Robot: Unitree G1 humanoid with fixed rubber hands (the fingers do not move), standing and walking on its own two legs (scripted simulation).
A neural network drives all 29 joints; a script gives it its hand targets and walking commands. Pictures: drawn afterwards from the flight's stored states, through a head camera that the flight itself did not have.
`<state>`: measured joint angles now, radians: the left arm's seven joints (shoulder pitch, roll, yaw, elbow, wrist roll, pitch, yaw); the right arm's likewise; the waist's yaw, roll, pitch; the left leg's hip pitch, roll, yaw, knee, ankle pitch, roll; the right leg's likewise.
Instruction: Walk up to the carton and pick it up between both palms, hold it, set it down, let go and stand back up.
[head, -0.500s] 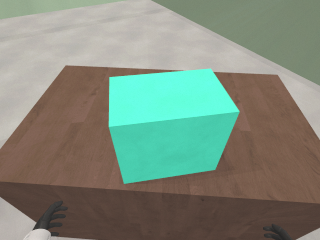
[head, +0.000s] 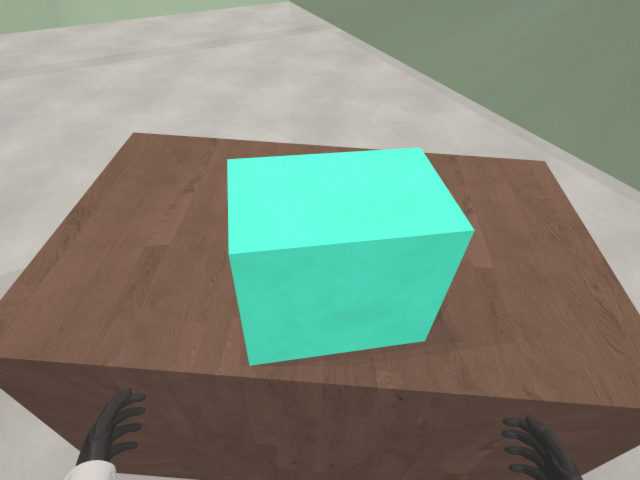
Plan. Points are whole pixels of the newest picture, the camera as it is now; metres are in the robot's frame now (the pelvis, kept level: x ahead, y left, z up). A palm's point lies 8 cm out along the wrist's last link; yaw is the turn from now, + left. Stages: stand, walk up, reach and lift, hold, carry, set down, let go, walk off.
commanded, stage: reach and lift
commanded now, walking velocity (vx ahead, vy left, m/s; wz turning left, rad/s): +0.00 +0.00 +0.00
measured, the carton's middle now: (334, 257) +0.46 -0.01 +0.02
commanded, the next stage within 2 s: none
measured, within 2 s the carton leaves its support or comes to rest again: neither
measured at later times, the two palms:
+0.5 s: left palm (129, 422) +0.21 +0.23 -0.01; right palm (576, 443) +0.20 -0.29 +0.00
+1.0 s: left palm (138, 391) +0.23 +0.22 +0.02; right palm (588, 405) +0.23 -0.30 +0.04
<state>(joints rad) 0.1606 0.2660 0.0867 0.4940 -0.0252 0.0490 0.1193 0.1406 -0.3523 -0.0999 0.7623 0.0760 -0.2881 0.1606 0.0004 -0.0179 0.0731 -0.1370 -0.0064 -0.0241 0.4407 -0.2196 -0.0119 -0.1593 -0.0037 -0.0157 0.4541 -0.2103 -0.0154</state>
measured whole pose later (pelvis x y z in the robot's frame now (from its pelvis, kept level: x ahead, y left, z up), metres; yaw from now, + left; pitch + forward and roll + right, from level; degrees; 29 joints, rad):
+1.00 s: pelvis +0.01 +0.00 +0.00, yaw +0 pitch -3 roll +1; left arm 0.19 0.20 0.02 0.15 -0.13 0.03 0.19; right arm 0.14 -0.53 -0.04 0.40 0.38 -0.17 0.25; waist 0.00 -0.02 0.02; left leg -0.14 0.00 -0.02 0.41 -0.22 -0.01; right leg -0.18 0.00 -0.01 0.45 -0.22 -0.02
